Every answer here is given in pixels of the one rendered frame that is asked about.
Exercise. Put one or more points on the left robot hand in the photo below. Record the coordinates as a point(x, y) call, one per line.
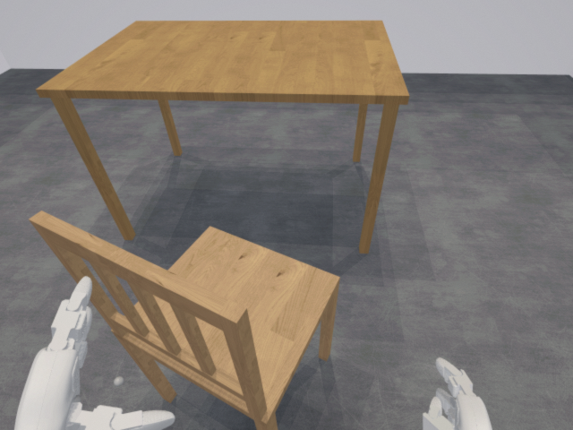
point(54, 380)

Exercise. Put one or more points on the right robot hand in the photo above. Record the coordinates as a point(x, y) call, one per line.
point(466, 412)

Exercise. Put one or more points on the chair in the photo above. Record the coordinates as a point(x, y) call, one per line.
point(230, 316)

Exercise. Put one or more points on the table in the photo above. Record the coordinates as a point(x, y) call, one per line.
point(348, 62)

